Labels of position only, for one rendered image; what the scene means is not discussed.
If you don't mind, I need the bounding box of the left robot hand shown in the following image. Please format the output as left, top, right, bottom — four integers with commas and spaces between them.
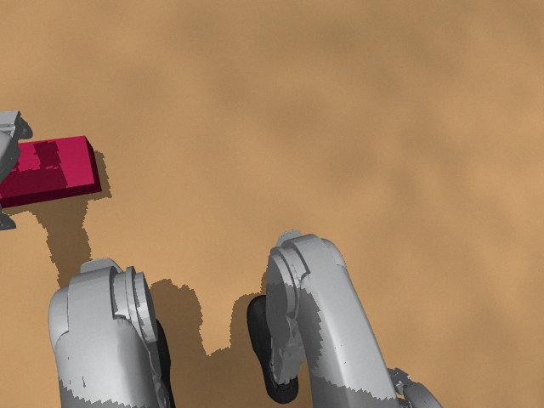
0, 110, 33, 230

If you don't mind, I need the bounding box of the left robot foot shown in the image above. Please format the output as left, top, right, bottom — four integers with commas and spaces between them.
156, 319, 176, 408

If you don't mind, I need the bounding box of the carton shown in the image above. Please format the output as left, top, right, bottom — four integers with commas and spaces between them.
0, 136, 102, 208

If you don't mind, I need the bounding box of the right robot foot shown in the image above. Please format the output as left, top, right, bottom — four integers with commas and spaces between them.
246, 295, 298, 404

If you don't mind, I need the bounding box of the right robot hand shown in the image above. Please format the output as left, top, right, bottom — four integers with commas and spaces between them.
388, 367, 443, 408

